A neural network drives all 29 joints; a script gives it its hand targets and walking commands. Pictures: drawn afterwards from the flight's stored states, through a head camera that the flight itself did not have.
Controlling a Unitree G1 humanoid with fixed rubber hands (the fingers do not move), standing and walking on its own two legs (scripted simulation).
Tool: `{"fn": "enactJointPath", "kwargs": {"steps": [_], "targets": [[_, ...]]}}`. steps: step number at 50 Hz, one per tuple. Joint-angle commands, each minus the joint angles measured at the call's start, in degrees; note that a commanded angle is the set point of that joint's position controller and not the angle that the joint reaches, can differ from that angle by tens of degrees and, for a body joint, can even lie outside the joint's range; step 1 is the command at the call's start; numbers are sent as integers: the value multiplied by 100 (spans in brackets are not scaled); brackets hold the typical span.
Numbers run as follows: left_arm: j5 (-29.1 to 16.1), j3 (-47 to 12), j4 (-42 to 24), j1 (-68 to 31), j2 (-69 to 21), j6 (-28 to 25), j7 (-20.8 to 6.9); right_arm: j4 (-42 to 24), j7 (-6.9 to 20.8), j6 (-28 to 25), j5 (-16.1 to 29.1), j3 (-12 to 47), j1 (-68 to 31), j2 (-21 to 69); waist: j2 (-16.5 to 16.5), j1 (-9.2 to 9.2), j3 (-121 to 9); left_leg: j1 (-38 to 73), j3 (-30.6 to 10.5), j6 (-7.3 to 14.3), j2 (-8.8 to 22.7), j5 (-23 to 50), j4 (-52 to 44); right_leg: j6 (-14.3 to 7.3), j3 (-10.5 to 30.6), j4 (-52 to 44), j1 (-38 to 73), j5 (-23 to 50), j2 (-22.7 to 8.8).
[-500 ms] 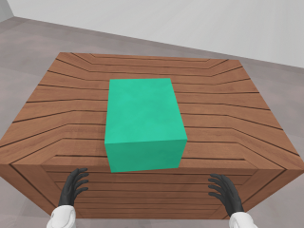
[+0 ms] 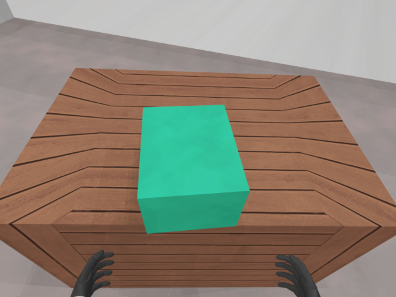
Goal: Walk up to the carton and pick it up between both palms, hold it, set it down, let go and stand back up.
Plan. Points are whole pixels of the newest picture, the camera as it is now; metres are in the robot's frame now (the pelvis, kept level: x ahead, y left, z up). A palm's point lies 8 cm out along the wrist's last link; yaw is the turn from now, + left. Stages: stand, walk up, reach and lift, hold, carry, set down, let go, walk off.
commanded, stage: set down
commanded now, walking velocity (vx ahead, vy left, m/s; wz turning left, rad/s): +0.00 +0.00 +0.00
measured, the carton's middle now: (188, 164) +0.44 +0.05 -0.02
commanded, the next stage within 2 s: let go in 0.40 s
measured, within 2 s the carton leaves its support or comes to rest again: neither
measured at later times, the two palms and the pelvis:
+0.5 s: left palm out of the picture +0.13 +0.22 -0.09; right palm out of the picture +0.14 -0.22 -0.09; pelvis -0.01 -0.01 +0.00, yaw +0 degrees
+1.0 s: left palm out of the picture +0.12 +0.22 -0.10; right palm out of the picture +0.12 -0.24 -0.09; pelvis -0.02 -0.01 -0.01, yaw +0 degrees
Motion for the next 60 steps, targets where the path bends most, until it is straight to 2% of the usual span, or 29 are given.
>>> {"fn": "enactJointPath", "kwargs": {"steps": [1, 2, 3, 4, 7, 8, 12, 15, 17, 19, 21, 25, 26, 29, 30, 32, 33, 34, 36, 41, 43, 46, 47, 48, 49, 52, 53, 57, 60], "targets": [[126, 196, -691, -346, 504, -11, -91, -456, -94, -155, -92, -251, -316, -646, 152, -81, -425, 1089, -88, -156, -111, 2323, 138, -29, -3, -370, -901, 1694, -36], [89, 161, -814, -448, 503, 6, -87, -519, -87, -150, -96, -270, -420, -673, 207, -60, -558, 1129, -110, -170, -99, 2317, 139, -29, -49, -364, -980, 1601, -27], [97, 119, -677, -377, 491, 76, -122, -449, -105, -113, -146, -291, -374, -668, 143, -130, -455, 1146, -109, -168, -88, 2321, 169, -38, -42, -373, -1003, 1639, -7], [121, 165, -794, -440, 508, 97, -104, -567, -92, -114, -147, -320, -480, -701, 232, -27, -541, 1151, -106, -172, -76, 2290, 146, -58, -73, -372, -1018, 1482, -1], [59, 167, -675, -624, 629, 142, -130, -576, -134, -69, -301, -348, -565, -665, -57, -84, -578, 1014, -81, -85, -76, 2022, 155, 39, -65, -321, -1081, 1431, -35], [110, 160, -537, -539, 647, 200, -171, -432, -163, -23, -307, -341, -442, -602, 23, -120, -429, 1055, -88, -85, -91, 1940, 145, 28, -52, -338, -1080, 1398, -68], [196, 240, -705, -642, 693, 355, -187, -450, -192, 33, -342, -315, -534, -586, 199, -23, -646, 1135, -52, -114, -95, 2103, 189, 45, -89, -274, -985, 1521, -49], [176, 143, -646, -777, 657, 484, -157, -393, -161, 124, -417, -423, -680, -584, 253, -70, -504, 1007, -66, -101, -24, 1727, 115, -22, -140, -328, -1151, 865, -25], [243, 124, -585, -784, 639, 578, -112, -282, -125, 205, -470, -425, -639, -527, 436, -93, -449, 1015, -42, -111, -19, 1689, 137, -62, -118, -306, -1223, 819, -43], [213, 105, -407, -806, 655, 644, -124, -301, -134, 238, -576, -479, -681, -542, 198, -154, -369, 878, -24, -54, -32, 1542, 144, -14, -91, -286, -1151, 842, -51], [194, 28, -368, -810, 601, 721, -156, -222, -160, 275, -585, -530, -645, -551, 261, -193, -255, 905, -32, -81, -40, 1573, 141, -18, -93, -270, -1174, 900, -57], [190, 168, -466, -887, 723, 687, -156, -424, -168, 236, -587, -457, -684, -552, -12, -117, -524, 865, -26, -47, -79, 1611, 198, 98, -60, -195, -990, 1341, -78], [200, 137, -440, -876, 703, 695, -161, -377, -173, 247, -597, -488, -650, -540, 23, -164, -470, 873, -44, -60, -79, 1540, 178, 99, -70, -161, -965, 1324, -89], [181, 98, -508, -981, 711, 690, -115, -470, -148, 270, -661, -537, -746, -592, 74, -143, -438, 834, -19, -48, -53, 1284, 139, 81, -69, -175, -1146, 961, -102], [152, 64, -536, -1040, 688, 682, -104, -474, -148, 284, -647, -525, -701, -533, 57, -199, -501, 822, -22, -38, -59, 1186, 154, 85, -36, -178, -1162, 979, -138], [125, 85, -433, -979, 679, 692, -126, -503, -152, 320, -641, -508, -671, -576, -72, -165, -469, 765, -32, -11, -68, 1157, 175, 121, -29, -158, -1158, 1067, -150], [121, 42, -314, -891, 632, 702, -150, -427, -163, 329, -608, -500, -611, -575, -80, -210, -432, 836, -52, -19, -78, 1167, 197, 132, -8, -171, -1208, 1185, -167], [114, 72, -364, -956, 677, 694, -165, -504, -169, 325, -586, -468, -646, -553, -32, -166, -421, 778, -48, -32, -86, 1144, 197, 126, -3, -156, -1140, 1144, -170], [122, 95, -340, -920, 668, 682, -201, -585, -197, 291, -615, -472, -622, -617, -185, -149, -483, 716, -32, -32, -112, 1239, 235, 192, 11, -92, -1085, 1463, -175], [187, 111, -434, -984, 656, 695, -143, -577, -143, 279, -525, -442, -689, -632, 99, -93, -491, 699, -25, -93, -104, 1165, 213, 118, -17, -77, -1130, 1168, -160], [161, 119, -519, -976, 676, 690, -119, -576, -148, 307, -565, -519, -599, -624, -2, -177, -547, 662, -36, -43, -109, 996, 233, 139, 36, -96, -1180, 1067, -211], [156, 50, -622, -1017, 689, 647, -78, -620, -130, 321, -569, -546, -608, -637, 145, -174, -548, 704, -57, -101, -92, 1079, 260, 93, 1, -34, -1253, 1086, -168], [352, 291, 300, -126, 989, 238, -81, -80, -343, 801, -460, -487, 55, -955, 532, -3, -940, -159, -486, 176, 468, 2020, 622, 54, 440, 379, -607, 1546, -564], [313, 320, 421, 98, 1015, 128, -121, -151, -396, 995, -419, -484, 113, -907, 530, -60, -874, -226, -517, 230, 518, 1701, 572, 37, 548, 391, -454, 1583, -693], [282, 297, 429, 90, 1023, 51, -149, -208, -416, 1068, -434, -474, 129, -864, 328, -93, -894, -180, -591, 248, 571, 1822, 549, 65, 541, 446, -454, 1797, -730], [284, 238, 524, -150, 820, -87, -197, -167, -410, 1174, -451, -444, 162, -906, 246, -176, -651, -311, -589, 196, 568, 1430, 502, 33, 561, 298, -637, 1545, -701], [278, 241, 619, -139, 851, -111, -201, -138, -403, 1179, -466, -461, 206, -910, 118, -212, -726, -300, -627, 178, 576, 1436, 511, 41, 554, 281, -631, 1576, -684], [259, 219, 811, -65, 851, -126, -225, -25, -374, 1216, -465, -444, 268, -966, 104, -196, -116, -611, -630, 169, 560, 907, 307, 49, 581, 176, -928, 1074, -686], [253, 212, 958, 50, 965, -124, -193, 52, -366, 1216, -469, -426, 375, -985, 93, -227, 3, -678, -691, 202, 547, 995, 282, 67, 570, 206, -892, 1113, -686]]}}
